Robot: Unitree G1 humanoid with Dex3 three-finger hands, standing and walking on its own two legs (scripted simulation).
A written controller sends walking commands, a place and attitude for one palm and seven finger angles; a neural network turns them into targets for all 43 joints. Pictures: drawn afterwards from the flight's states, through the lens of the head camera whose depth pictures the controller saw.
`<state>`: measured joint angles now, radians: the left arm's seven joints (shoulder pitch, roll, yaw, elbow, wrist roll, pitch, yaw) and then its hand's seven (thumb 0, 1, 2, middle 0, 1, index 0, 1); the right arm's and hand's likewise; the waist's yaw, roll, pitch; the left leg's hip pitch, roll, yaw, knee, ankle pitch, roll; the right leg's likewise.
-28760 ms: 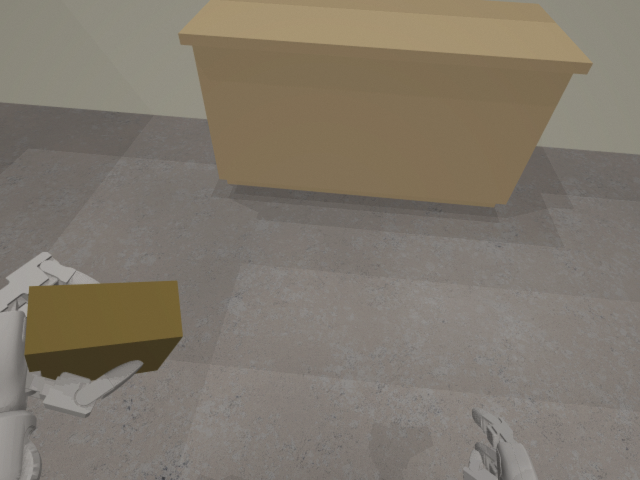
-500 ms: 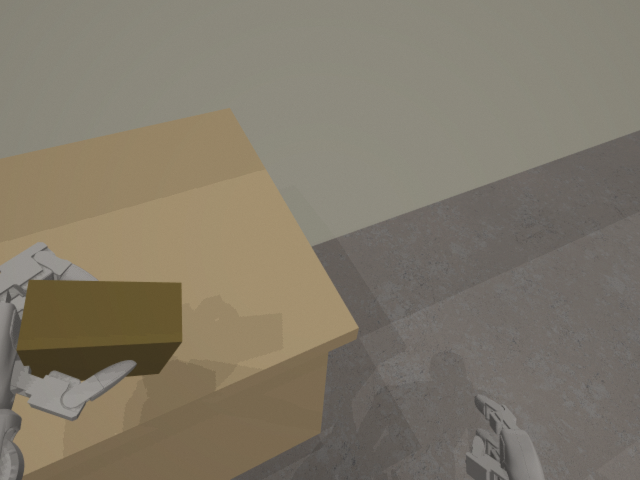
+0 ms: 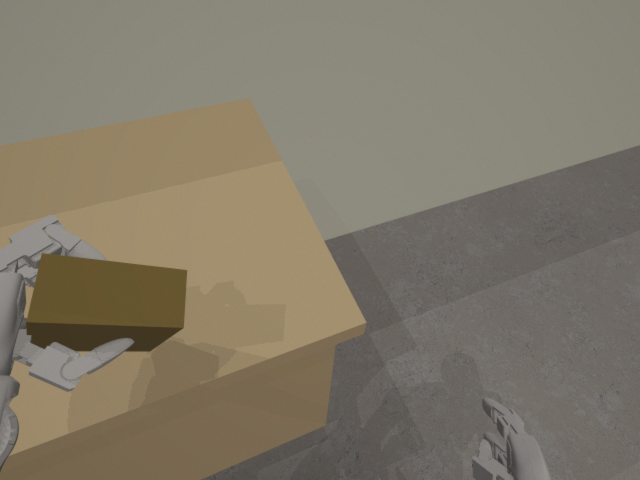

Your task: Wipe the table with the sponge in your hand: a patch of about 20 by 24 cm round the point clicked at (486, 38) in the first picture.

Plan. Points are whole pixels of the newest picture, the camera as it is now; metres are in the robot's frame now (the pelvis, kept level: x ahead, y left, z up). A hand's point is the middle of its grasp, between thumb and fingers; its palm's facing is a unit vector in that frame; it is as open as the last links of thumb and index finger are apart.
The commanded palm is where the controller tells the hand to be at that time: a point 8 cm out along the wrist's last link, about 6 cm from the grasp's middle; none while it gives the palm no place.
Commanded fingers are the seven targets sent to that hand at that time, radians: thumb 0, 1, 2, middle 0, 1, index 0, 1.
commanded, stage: come to a stop and stand still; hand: left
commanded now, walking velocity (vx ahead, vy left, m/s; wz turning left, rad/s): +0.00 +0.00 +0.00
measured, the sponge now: (126, 312) +0.24 +0.22 +0.13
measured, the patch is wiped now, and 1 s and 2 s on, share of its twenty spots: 0.00 0.00 0.00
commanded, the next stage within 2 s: look again from close up in 0.86 s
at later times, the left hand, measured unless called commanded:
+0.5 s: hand out of the picture +0.22 +0.34 +0.16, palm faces +0.42 -0.85 -0.33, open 9.8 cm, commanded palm +0.16 +0.36 +0.18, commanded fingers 0.00 0.10 1.30 -1.20 -1.60 -1.20 -1.60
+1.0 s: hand out of the picture +0.21 +0.35 +0.15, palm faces +0.37 -0.85 -0.37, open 9.8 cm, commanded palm +0.15 +0.38 +0.18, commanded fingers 0.00 0.10 1.30 -1.20 -1.60 -1.20 -1.60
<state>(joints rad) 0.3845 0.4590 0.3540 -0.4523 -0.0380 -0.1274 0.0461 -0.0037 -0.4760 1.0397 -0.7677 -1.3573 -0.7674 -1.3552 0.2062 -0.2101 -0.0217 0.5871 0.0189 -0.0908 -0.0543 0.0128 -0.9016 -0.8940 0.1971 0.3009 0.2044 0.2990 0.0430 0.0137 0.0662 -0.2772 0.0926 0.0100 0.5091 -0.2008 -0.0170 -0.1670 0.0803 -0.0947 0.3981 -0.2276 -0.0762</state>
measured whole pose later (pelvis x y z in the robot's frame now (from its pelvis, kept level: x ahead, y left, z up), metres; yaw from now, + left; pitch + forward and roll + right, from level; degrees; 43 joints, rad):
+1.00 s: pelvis -0.01 +0.10 +0.00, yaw +0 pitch -1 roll -2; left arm 0.42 0.37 0.35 -0.47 -0.02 -0.21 0.11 0.00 -0.48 1.04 -0.77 -1.36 -0.77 -1.36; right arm 0.20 -0.18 0.02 0.59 0.01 -0.13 -0.03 0.01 -0.90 -0.89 0.20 0.30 0.21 0.30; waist 0.03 -0.03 0.07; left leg -0.26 -0.03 0.07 0.47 -0.20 0.08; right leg -0.16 -0.04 -0.04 0.37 -0.19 0.04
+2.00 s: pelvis +0.00 +0.08 +0.00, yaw -1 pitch +0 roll -1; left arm 0.46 0.39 0.33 -0.47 -0.03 -0.26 0.07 0.00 -0.48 1.04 -0.77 -1.36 -0.77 -1.36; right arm 0.22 -0.18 0.01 0.58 0.01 -0.15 -0.02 0.01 -0.90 -0.89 0.20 0.30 0.21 0.30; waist 0.01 -0.04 0.06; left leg -0.28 -0.01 0.07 0.49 -0.21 0.06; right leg -0.21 -0.03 -0.04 0.43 -0.23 0.03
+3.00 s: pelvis +0.00 +0.07 +0.00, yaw -1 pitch +0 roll -1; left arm 0.41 0.38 0.37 -0.48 -0.04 -0.20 0.09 0.00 -0.48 1.04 -0.77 -1.36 -0.77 -1.36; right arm 0.20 -0.17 0.01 0.57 0.02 -0.13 -0.02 0.01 -0.90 -0.89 0.20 0.30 0.21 0.30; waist 0.02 -0.04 0.08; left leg -0.26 0.00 0.07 0.46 -0.20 0.05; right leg -0.19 -0.02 -0.04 0.40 -0.21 0.02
